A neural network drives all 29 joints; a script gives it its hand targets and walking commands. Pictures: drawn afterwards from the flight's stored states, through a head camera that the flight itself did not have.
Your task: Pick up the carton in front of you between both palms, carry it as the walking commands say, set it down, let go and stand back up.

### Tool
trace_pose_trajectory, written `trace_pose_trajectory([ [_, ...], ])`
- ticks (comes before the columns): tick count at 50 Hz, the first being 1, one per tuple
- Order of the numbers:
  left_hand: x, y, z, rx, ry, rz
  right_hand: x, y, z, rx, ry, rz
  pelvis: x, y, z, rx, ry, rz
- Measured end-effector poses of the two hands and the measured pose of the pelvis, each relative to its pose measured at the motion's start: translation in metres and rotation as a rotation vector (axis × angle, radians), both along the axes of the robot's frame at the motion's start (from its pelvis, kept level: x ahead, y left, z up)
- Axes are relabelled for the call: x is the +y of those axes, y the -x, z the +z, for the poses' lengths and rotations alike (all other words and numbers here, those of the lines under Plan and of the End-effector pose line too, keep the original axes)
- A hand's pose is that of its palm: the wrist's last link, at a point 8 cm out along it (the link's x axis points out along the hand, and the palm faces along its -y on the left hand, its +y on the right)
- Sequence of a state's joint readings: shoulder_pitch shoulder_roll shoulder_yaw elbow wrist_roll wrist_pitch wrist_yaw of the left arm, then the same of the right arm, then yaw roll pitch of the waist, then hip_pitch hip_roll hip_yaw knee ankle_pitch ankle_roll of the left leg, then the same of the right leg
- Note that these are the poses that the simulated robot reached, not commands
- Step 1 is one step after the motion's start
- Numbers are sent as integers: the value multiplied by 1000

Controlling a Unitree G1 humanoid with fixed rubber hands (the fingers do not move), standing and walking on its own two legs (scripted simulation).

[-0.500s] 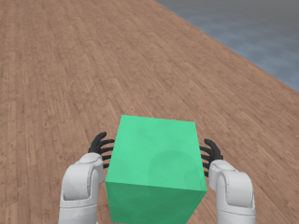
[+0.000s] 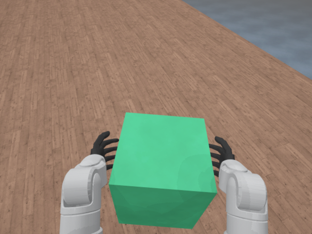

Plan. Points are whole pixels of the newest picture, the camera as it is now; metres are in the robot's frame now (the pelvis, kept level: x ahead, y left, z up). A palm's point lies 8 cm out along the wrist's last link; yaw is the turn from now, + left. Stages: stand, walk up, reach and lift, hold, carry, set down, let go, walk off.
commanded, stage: carry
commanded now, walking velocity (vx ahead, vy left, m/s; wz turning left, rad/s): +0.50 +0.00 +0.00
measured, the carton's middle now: (160, 172) +0.30 +0.01 -0.02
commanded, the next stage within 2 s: none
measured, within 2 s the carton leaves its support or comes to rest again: neither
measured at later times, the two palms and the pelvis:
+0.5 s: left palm (113, 79) +0.62 +0.19 +0.06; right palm (194, 82) +0.60 -0.11 +0.06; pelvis +0.34 +0.06 +0.00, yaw -3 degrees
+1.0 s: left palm (128, 42) +0.86 +0.16 +0.08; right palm (195, 45) +0.85 -0.14 +0.07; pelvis +0.58 +0.02 -0.01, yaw -1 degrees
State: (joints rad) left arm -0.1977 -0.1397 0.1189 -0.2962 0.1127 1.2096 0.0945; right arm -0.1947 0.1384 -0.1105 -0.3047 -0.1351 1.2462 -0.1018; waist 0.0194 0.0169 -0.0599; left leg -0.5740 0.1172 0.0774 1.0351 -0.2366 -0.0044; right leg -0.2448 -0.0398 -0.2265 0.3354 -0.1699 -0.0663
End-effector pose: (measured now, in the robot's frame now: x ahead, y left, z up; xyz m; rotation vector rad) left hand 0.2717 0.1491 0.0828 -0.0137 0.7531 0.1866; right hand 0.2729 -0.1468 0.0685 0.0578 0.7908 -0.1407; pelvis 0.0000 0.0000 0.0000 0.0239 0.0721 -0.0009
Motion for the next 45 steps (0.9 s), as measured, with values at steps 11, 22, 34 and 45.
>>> trace_pose_trajectory([
  [11,13,-167,10,-97,23,-46,13,-154,17,-97,27,-43,23,-163,-12,-4,15,-20],
  [22,37,-316,-34,58,60,-86,37,-291,-14,60,76,-76,55,-306,-8,3,41,-65],
  [34,25,-461,3,-96,53,-48,25,-448,19,-94,62,-43,33,-455,-5,-12,44,-43],
  [45,4,-559,-7,-18,10,-37,4,-546,-6,-16,-5,-53,14,-546,-11,-16,29,-7],
])
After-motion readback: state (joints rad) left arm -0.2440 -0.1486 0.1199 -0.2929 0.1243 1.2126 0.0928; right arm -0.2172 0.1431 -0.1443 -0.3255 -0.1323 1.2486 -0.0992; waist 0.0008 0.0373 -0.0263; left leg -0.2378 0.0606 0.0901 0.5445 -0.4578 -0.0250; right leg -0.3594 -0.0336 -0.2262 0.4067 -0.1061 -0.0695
